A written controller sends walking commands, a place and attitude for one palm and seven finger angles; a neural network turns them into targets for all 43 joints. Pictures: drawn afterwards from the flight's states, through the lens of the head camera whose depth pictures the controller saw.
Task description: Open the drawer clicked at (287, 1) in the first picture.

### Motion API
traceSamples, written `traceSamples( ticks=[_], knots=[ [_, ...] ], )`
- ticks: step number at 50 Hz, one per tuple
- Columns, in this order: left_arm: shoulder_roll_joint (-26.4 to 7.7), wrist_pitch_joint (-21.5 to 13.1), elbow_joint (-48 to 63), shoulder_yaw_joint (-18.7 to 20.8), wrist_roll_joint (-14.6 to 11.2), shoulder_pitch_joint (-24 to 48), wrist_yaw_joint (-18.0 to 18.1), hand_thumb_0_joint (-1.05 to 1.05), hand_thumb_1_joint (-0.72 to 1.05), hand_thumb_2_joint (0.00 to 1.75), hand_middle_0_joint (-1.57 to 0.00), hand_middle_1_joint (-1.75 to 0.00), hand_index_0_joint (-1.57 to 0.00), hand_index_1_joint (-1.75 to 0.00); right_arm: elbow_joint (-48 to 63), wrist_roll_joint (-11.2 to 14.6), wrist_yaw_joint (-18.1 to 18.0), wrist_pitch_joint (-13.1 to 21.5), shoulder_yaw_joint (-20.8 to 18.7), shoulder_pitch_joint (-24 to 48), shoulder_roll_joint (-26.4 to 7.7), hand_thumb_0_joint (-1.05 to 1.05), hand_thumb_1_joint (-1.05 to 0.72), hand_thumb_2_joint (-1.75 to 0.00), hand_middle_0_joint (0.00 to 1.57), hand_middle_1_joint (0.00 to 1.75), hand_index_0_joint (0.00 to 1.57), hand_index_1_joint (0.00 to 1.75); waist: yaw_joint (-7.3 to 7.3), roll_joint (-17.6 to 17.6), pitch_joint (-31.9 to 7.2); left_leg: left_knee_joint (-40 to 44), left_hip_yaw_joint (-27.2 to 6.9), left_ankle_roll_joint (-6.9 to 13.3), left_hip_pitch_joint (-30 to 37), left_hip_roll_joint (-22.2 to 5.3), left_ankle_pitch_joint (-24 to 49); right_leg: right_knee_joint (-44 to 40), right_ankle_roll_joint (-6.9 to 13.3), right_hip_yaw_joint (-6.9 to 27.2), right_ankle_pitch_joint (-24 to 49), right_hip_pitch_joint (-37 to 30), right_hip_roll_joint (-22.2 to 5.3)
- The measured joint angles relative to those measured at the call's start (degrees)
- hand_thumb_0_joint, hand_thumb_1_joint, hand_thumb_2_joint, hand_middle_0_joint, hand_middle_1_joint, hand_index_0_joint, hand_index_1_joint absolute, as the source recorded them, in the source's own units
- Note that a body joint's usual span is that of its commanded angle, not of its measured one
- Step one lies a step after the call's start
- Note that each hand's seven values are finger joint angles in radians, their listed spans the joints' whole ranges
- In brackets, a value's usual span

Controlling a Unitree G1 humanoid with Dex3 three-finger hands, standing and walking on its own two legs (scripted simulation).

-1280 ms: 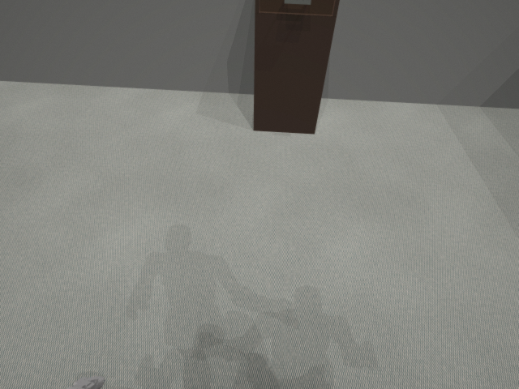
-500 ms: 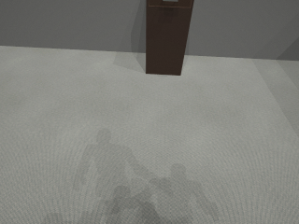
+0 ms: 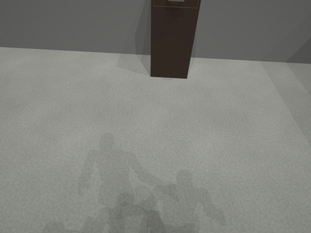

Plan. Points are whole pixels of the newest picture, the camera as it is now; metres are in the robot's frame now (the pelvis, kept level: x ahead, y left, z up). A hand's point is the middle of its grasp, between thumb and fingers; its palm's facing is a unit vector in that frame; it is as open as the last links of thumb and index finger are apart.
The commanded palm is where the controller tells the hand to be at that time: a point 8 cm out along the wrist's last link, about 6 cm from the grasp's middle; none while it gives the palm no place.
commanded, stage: look at it before walking up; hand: left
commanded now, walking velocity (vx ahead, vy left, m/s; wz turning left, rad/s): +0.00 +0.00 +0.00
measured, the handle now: out of the picture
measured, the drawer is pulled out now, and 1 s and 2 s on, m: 0.00 0.00 0.00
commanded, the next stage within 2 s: walk to a spot facing it in 1.38 s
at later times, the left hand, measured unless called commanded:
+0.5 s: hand out of the picture +0.08 +0.25 -0.16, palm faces -0.02 -0.95 -0.32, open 7.4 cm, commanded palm none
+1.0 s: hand out of the picture +0.09 +0.25 -0.16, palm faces -0.03 -0.95 -0.32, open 7.4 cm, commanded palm none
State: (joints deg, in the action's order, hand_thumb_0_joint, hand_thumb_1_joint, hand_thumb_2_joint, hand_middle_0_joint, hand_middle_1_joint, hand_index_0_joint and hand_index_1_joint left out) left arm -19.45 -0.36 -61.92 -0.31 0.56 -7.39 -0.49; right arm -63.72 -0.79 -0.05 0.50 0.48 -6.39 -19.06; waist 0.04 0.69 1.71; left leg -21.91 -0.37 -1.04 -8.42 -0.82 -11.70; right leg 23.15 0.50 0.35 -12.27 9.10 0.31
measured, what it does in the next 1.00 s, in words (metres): stands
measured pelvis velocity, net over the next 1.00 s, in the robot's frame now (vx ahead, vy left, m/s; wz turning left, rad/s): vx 0.01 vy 0.00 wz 0.00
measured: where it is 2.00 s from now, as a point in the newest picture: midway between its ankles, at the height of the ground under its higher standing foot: outside the picture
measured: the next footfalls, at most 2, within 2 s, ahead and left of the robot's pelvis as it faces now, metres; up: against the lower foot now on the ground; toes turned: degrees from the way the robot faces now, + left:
none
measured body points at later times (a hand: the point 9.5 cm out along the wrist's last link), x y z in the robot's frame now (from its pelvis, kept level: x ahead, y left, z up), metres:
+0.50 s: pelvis +0.01 +0.00 +0.00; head +0.02 +0.00 +0.45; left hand +0.08 +0.30 -0.13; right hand +0.09 -0.29 -0.13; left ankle +0.00 +0.13 -0.74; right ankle +0.00 -0.11 -0.74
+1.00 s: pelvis +0.01 +0.00 +0.00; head +0.02 +0.01 +0.45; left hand +0.09 +0.30 -0.13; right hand +0.10 -0.30 -0.13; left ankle +0.00 +0.13 -0.74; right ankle +0.00 -0.11 -0.74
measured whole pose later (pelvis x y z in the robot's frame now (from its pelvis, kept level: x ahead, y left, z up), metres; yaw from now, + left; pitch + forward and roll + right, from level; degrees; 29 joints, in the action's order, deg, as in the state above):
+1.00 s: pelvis +0.01 +0.00 +0.00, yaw +0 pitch -2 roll +0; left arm -19.8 -0.4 -62.5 -0.2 0.6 -7.4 -0.5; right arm -64.0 -0.7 -0.2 0.6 0.7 -5.8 -19.3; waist -0.2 0.8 2.1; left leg -19.9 -0.2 -1.0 -6.6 -0.8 -11.7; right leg 21.1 0.4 0.5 -12.2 7.3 0.3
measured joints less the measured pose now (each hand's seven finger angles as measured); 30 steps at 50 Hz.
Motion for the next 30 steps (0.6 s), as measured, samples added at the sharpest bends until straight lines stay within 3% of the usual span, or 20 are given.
traceSamples(
  ticks=[30],
  knots=[
    [-0.3, 0.0, -0.5, 0.0, 0.0, -0.2, 0.0, 0.00, 0.90, 0.89, -0.20, -0.30, -0.21, -0.30, -0.2, 0.1, -0.1, 0.0, 0.2, 0.5, 0.0, 0.01, -0.91, -0.90, 0.20, 0.30, 0.21, 0.30, -0.25, 0.1, 0.5, 1.3, -0.1, 0.0, 1.1, 0.0, -0.1, -1.5, -0.1, -0.1, 0.0, -1.2, 0.0]
  ],
)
